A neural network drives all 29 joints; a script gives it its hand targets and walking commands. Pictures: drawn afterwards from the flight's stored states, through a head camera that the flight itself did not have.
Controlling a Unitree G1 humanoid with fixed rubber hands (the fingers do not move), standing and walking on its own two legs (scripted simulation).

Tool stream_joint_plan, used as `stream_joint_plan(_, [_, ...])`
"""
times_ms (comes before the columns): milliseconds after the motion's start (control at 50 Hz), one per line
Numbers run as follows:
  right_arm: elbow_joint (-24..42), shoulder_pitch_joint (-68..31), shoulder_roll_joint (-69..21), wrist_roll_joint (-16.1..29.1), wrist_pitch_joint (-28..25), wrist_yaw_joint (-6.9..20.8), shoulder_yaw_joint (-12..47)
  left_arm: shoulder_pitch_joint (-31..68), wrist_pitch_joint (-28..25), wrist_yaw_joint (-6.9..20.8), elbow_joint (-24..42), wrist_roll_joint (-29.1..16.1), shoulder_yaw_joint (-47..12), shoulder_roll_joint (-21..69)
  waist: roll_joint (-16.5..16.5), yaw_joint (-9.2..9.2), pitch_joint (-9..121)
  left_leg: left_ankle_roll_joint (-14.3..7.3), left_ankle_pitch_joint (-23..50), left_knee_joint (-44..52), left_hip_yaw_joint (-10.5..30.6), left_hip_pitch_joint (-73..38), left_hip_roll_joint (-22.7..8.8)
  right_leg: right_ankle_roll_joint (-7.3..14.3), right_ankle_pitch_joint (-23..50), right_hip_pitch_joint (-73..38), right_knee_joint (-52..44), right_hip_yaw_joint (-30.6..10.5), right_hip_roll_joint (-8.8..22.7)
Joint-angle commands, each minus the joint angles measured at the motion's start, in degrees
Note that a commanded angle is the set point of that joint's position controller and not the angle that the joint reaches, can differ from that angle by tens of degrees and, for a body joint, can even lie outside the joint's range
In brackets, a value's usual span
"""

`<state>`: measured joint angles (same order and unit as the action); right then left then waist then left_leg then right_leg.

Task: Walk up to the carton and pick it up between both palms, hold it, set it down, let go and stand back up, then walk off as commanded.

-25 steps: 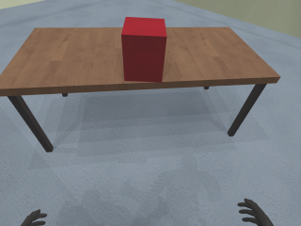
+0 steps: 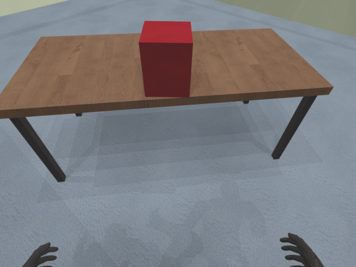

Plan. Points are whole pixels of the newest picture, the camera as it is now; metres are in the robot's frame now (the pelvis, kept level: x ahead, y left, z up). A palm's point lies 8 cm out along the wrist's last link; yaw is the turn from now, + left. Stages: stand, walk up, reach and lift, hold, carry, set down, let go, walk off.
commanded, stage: walk off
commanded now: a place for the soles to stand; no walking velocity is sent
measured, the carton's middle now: (167, 59) +0.93 +0.03 -0.01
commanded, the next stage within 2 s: stand in 0.58 s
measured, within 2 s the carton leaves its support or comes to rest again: neither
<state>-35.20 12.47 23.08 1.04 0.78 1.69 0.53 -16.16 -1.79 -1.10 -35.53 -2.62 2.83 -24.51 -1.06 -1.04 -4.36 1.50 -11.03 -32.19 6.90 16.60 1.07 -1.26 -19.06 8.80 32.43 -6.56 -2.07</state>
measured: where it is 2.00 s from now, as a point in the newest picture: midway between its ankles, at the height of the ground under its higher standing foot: outside the picture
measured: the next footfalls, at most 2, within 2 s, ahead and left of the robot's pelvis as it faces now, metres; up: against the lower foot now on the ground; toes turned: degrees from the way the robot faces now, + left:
none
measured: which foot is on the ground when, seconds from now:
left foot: down 0.00-1.00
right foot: down 0.00-1.00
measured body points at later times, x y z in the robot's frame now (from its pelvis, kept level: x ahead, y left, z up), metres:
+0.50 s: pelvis +0.01 +0.00 +0.00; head +0.01 -0.01 +0.45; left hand +0.15 +0.31 -0.06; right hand +0.16 -0.30 -0.07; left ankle +0.08 +0.13 -0.73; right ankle -0.01 -0.14 -0.73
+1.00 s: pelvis +0.01 +0.00 +0.00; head +0.01 -0.01 +0.45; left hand +0.17 +0.31 -0.06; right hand +0.16 -0.30 -0.07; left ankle +0.08 +0.13 -0.73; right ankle -0.01 -0.14 -0.73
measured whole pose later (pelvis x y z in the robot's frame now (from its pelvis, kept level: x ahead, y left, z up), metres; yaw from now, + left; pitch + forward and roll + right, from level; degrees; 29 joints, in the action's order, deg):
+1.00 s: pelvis +0.01 +0.00 +0.00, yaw +0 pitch -5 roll +0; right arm -35.3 12.4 23.1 1.0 0.4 0.3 0.5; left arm -13.0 -0.8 -1.1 -35.5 -2.6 1.1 -24.5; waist -0.6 -1.0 -4.2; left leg 1.9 -12.1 -32.2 6.9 15.6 1.1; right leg -1.1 -20.1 7.8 32.4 -6.6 -2.0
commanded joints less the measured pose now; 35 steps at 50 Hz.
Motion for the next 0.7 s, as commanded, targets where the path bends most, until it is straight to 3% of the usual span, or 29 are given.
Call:
stream_joint_plan(0, [0.4,-4.8,11.5,-1.8,-2.6,-0.6,-6.7,2.2,-1.6,0.8,0.8,2.7,3.1,-10.8,2.4,0.38,2.7,-3.7,-4.1,7.2,5.1,-6.1,-5.4,4.2,5.9,4.5,-10.0,-4.9,7.0])
stream_joint_plan(20, [-1.0,-4.1,11.5,-1.6,-2.6,-0.8,-6.5,2.8,-1.6,0.8,0.3,2.5,3.1,-11.3,0.2,0.08,3.4,-3.7,2.1,6.5,3.9,-5.2,-5.2,4.0,11.7,2.1,-8.2,-4.8,7.3])
stream_joint_plan(40, [-0.7,-5.5,10.9,-1.3,-2.6,-0.6,-6.0,3.5,-1.2,0.7,0.5,2.4,3.0,-11.3,0.5,0.55,3.5,-3.8,2.9,6.2,4.3,-5.4,-5.6,3.9,11.0,2.5,-7.9,-4.6,7.2])
stream_joint_plan(60, [-0.4,-5.6,11.5,-1.6,-2.4,-0.8,-6.2,2.3,-1.2,0.7,0.0,2.4,2.8,-11.0,-1.3,0.48,3.9,-4.4,1.7,6.9,4.8,-6.2,-6.4,3.9,11.0,3.1,-7.4,-4.6,6.5])
stream_joint_plan(80, [-1.0,-5.1,11.7,-1.5,-2.5,-0.9,-6.3,2.0,-1.1,0.7,-0.3,2.3,3.0,-11.3,0.2,0.67,4.5,-4.4,0.6,6.9,5.5,-6.7,-6.7,3.8,8.4,2.9,-7.2,-3.9,6.1])
stream_joint_plan(120, [-1.3,-4.9,12.0,-1.8,-2.4,-0.9,-6.4,2.6,-1.0,0.6,-0.5,2.3,3.0,-11.3,-2.8,0.22,5.3,-4.5,-1.7,7.7,5.4,-6.2,-6.3,3.8,8.4,2.3,-6.9,-4.0,6.7])
stream_joint_plan(140, [-0.8,-4.5,11.7,-1.7,-2.3,-1.0,-6.6,3.0,-1.1,0.7,0.2,2.3,3.0,-11.0,0.5,0.09,5.6,-4.8,-0.2,7.3,5.8,-7.7,-6.5,3.9,10.1,2.9,-6.6,-3.7,6.5])
stream_joint_plan(180, [-1.4,-4.6,11.6,-1.4,-2.4,-1.2,-6.4,2.1,-1.0,0.5,-0.7,2.2,2.7,-11.1,-0.8,0.32,5.9,-4.3,4.1,5.7,4.5,-6.8,-6.1,4.1,14.1,0.6,-7.2,-4.7,7.0])
stream_joint_plan(200, [-1.2,-4.8,10.7,-1.3,-2.4,-1.1,-5.9,2.6,-1.2,0.3,-0.2,2.2,2.8,-10.8,0.4,0.54,6.8,-4.3,8.4,4.4,4.1,-6.6,-6.5,4.3,15.4,-0.4,-6.8,-4.6,7.3])
stream_joint_plan(240, [-1.1,-4.7,11.1,-1.4,-2.7,-1.2,-6.0,2.1,-1.0,0.4,-0.5,2.1,2.6,-11.0,-1.8,0.56,7.5,-4.8,12.3,3.9,3.9,-7.9,-6.7,4.0,19.1,-0.4,-4.6,-4.0,7.1])
stream_joint_plan(280, [-1.4,-5.6,11.0,-1.7,-2.1,-1.0,-5.9,2.0,-0.6,0.1,-0.2,2.4,3.0,-10.6,1.3,1.01,5.7,-4.3,10.0,3.9,3.9,-6.6,-6.9,3.8,15.9,-0.1,-6.6,-3.5,6.6])
stream_joint_plan(300, [-2.2,-4.5,11.8,-1.5,-2.2,-0.9,-6.3,2.0,-0.4,0.2,-0.5,2.0,2.9,-10.8,-0.9,0.83,7.5,-4.8,5.5,5.1,4.0,-5.3,-6.8,3.7,14.4,-2.4,-5.8,-3.8,6.6])
stream_joint_plan(340, [-1.7,-6.4,10.9,-2.0,-1.8,-0.9,-6.4,2.4,-0.2,0.4,-0.1,2.2,2.6,-10.6,-1.4,0.75,2.0,-4.6,-2.9,7.7,5.0,-4.5,-6.0,3.6,6.1,3.3,-9.0,-5.3,6.6])
stream_joint_plan(380, [-2.1,-4.9,11.5,-1.7,-2.0,-0.8,-6.5,2.9,-0.4,0.6,0.2,2.4,2.9,-11.7,2.2,0.31,3.0,-4.0,-3.2,6.7,4.5,-5.3,-5.4,4.2,3.8,4.0,-10.7,-6.4,7.3])
stream_joint_plan(400, [-2.3,-3.9,11.9,-1.6,-2.0,-0.8,-6.5,2.7,-0.5,0.6,-0.2,2.5,2.8,-11.5,0.3,0.25,2.6,-4.0,-5.6,7.4,4.7,-4.8,-5.6,4.3,3.5,3.9,-9.6,-6.0,6.9])
stream_joint_plan(440, [-2.2,-5.0,11.5,-1.7,-2.0,-0.7,-6.2,3.5,-0.5,0.5,-0.5,2.8,2.9,-10.7,0.6,0.16,1.3,-4.1,-8.3,8.9,5.5,-4.2,-6.1,3.9,0.5,4.8,-10.6,-4.1,6.4])
stream_joint_plan(480, [-2.4,-5.2,11.4,-1.6,-1.8,-0.6,-5.8,3.7,-0.6,0.4,-0.2,2.5,2.8,-11.2,1.0,0.5,-0.1,-3.3,-1.4,7.7,5.3,-4.2,-5.9,4.3,3.3,4.3,-10.9,-4.8,6.8])
stream_joint_plan(520, [-2.6,-5.3,11.1,-1.4,-1.8,-0.4,-5.8,5.2,-0.7,0.4,0.0,2.6,2.9,-11.2,0.4,-0.5,-0.6,-3.6,-4.8,6.9,4.4,-5.1,-5.3,4.6,-0.6,6.8,-12.8,-6.1,7.5])
stream_joint_plan(540, [-3.1,-5.3,11.5,-2.0,-1.6,-0.8,-6.1,5.3,-0.8,0.6,-0.1,2.5,2.8,-10.7,1.7,-0.6,-1.7,-3.6,-3.2,7.0,3.8,-4.7,-4.6,4.4,3.6,5.7,-12.5,-6.5,7.4])
stream_joint_plan(560, [-2.8,-5.1,11.6,-1.6,-1.8,-0.7,-6.2,4.0,-0.7,0.6,-0.2,2.7,2.8,-11.2,0.5,-0.01,1.5,-3.4,-3.0,6.5,4.2,-5.4,-4.9,4.3,3.6,4.1,-12.1,-5.3,7.3])
stream_joint_plan(580, [-0.4,-6.5,11.3,-0.3,-1.9,-1.4,-5.3,6.5,-0.8,0.7,2.4,1.5,2.1,-11.6,1.4,-0.79,2.9,-2.2,2.5,6.1,3.0,-9.2,-5.5,3.7,6.4,7.4,-9.1,-5.7,8.0])
stream_joint_plan(620, [-0.6,-6.0,12.4,-0.4,-2.2,-1.7,-5.2,6.7,-0.7,1.0,2.2,1.8,2.6,-12.0,1.7,0.45,2.5,-2.4,3.8,6.5,5.2,-7.7,-6.5,3.3,4.4,6.7,-8.6,-3.6,6.4])
stream_joint_plan(640, [-0.4,-6.5,11.7,-0.4,-1.7,-1.6,-4.9,6.1,-0.3,0.6,1.8,2.0,2.2,-11.0,1.8,1.57,3.6,-2.7,5.3,5.1,3.7,-6.7,-6.4,3.4,5.2,4.1,-9.2,-4.0,6.9])
stream_joint_plan(660, [-1.0,-4.7,12.1,-0.1,-1.9,-1.8,-4.9,5.8,-0.3,0.7,1.6,1.6,2.4,-11.4,-0.1,-0.27,1.7,-3.3,5.1,4.8,3.3,-7.1,-6.4,3.6,4.9,6.3,-9.3,-6.3,7.9])
stream_joint_plan(680, [-1.4,-5.4,12.4,-0.1,-1.7,-1.7,-5.0,6.0,-0.1,0.6,1.9,1.7,1.8,-10.8,0.2,0.3,0.9,-2.7,4.8,5.7,3.0,-7.0,-6.1,3.6,5.3,5.8,-9.2,-5.6,7.6])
